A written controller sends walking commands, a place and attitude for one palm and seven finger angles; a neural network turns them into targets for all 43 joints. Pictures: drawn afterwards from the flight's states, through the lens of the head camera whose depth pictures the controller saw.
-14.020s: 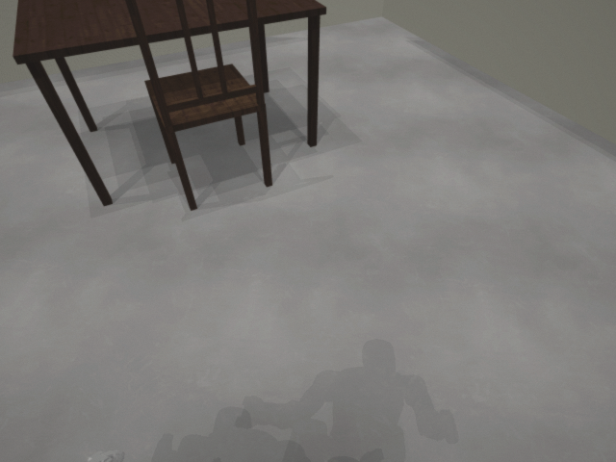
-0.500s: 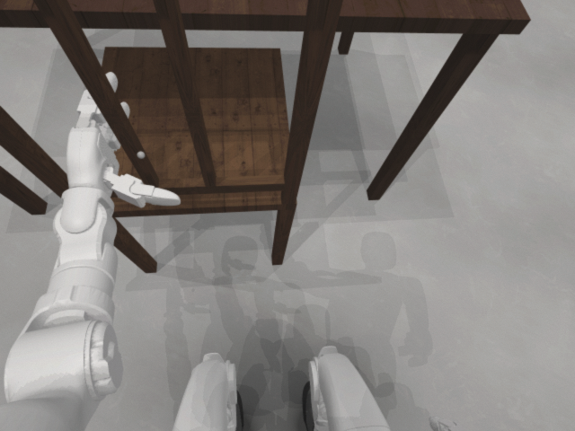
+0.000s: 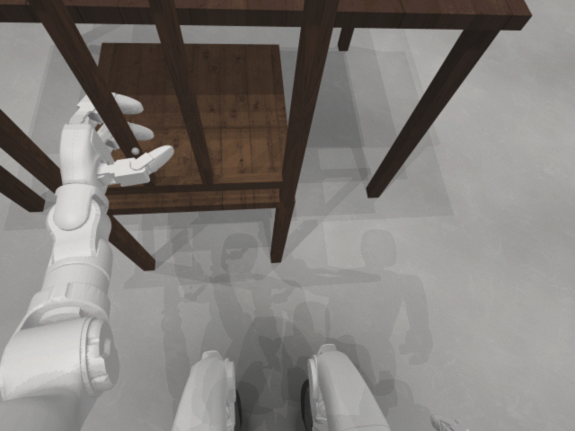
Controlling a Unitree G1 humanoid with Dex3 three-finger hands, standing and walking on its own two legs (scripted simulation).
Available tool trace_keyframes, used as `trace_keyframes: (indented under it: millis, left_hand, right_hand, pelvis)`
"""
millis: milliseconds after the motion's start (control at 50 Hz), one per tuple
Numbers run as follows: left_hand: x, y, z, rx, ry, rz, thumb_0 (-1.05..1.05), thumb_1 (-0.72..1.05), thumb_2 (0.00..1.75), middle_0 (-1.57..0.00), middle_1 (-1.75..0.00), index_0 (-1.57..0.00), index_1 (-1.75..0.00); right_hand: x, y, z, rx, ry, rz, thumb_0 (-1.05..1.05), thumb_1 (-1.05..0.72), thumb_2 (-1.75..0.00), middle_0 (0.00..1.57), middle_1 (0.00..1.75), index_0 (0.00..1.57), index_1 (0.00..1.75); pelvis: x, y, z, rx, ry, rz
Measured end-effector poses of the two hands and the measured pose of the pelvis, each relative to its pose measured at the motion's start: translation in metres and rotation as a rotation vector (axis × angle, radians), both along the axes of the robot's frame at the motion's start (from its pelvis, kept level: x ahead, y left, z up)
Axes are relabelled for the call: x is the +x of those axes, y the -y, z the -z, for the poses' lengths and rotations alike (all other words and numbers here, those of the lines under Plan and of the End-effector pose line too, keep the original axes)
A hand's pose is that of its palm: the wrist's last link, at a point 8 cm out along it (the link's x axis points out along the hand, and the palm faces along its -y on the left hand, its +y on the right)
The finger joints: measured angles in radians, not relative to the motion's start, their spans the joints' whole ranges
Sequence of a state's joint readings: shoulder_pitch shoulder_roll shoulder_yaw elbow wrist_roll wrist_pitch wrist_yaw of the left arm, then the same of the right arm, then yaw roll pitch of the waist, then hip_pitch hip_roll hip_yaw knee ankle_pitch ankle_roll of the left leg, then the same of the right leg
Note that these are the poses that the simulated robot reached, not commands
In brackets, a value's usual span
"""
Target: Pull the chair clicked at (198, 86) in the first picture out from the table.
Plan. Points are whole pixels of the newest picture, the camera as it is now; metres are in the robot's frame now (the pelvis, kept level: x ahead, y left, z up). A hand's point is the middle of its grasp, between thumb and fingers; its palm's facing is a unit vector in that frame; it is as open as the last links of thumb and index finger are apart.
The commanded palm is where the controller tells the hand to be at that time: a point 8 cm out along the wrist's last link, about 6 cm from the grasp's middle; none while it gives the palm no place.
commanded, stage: hook a spindle and tug to test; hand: left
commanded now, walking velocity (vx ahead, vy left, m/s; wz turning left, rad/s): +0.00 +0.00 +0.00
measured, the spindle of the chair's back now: (108, 109) +0.51 +0.20 +0.07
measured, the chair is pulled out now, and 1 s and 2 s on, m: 0.00 0.03 0.17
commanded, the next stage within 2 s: step backward, pulling the chair out in 0.80 s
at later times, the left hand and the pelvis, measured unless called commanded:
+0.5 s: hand (140, 158) +0.47 +0.17 +0.03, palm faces +0.04 -1.00 -0.02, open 5.2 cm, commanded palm +0.43 +0.21 +0.03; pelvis +0.02 +0.00 +0.01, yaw -1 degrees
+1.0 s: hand (140, 169) +0.45 +0.17 +0.04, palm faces +0.07 -0.99 -0.11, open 5.3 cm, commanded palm +0.42 +0.22 +0.03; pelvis +0.02 +0.00 +0.04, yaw +1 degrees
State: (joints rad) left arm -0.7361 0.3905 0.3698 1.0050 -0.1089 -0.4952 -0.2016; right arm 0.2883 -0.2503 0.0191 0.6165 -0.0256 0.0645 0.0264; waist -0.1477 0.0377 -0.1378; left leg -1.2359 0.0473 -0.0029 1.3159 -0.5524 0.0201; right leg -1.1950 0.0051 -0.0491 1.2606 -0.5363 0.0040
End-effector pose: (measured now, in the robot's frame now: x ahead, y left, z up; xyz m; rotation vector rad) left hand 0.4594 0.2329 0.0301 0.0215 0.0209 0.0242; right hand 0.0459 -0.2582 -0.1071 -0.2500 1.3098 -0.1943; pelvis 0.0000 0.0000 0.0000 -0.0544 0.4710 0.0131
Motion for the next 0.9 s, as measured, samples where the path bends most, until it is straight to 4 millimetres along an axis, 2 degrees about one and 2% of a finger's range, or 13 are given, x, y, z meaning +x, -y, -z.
trace_keyframes:
  millis: [160,240,440,640,800,900]
  left_hand:
    - [0.001,0.001,0.0,-0.004,0.0,-0.004,0.0,0.59,0.77,-0.46,-1.39,-0.47,-1.42]
    - [0.0,0.001,0.0,-0.004,-0.004,-0.007,0.01,0.74,0.83,-0.45,-1.39,-0.46,-1.42]
    - [-0.008,0.006,-0.001,-0.009,-0.013,-0.018,0.01,0.77,0.8,-0.41,-1.4,-0.42,-1.44]
    - [-0.025,0.01,-0.001,-0.003,-0.011,-0.009,0.01,0.77,0.79,-0.41,-1.4,-0.41,-1.45]
    - [-0.031,0.01,-0.001,-0.001,-0.008,-0.007,0.01,0.76,0.8,-0.42,-1.39,-0.42,-1.45]
    - [-0.035,0.01,-0.001,0.001,-0.013,-0.008,0.01,0.76,0.8,-0.42,-1.39,-0.41,-1.45]
  right_hand:
    - [-0.001,-0.002,-0.002,0.002,-0.005,0.004,0.0,-0.9,-0.9,0.2,0.3,0.2,0.3]
    - [0.0,-0.003,-0.003,0.007,-0.004,0.01,0.0,-0.9,-0.9,0.2,0.3,0.2,0.3]
    - [0.013,-0.008,-0.01,0.029,0.022,0.021,0.0,-0.9,-0.9,0.2,0.3,0.2,0.3]
    - [0.041,-0.009,-0.014,0.041,0.076,-0.003,0.0,-0.9,-0.9,0.2,0.3,0.2,0.3]
    - [0.063,-0.006,-0.014,0.037,0.128,-0.031,0.0,-0.9,-0.9,0.2,0.3,0.2,0.3]
    - [0.069,-0.005,-0.014,0.04,0.149,-0.041,0.0,-0.9,-0.9,0.2,0.3,0.2,0.3]
  pelvis:
    - [0.002,-0.001,-0.001,-0.001,-0.002,0.001]
    - [0.004,-0.002,-0.003,0.0,-0.002,0.003]
    - [0.014,-0.004,-0.011,0.005,0.003,0.012]
    - [0.024,-0.003,-0.017,0.011,0.011,0.011]
    - [0.026,0.0,-0.016,0.013,0.015,0.004]
    - [0.024,0.001,-0.016,0.016,0.019,0.004]
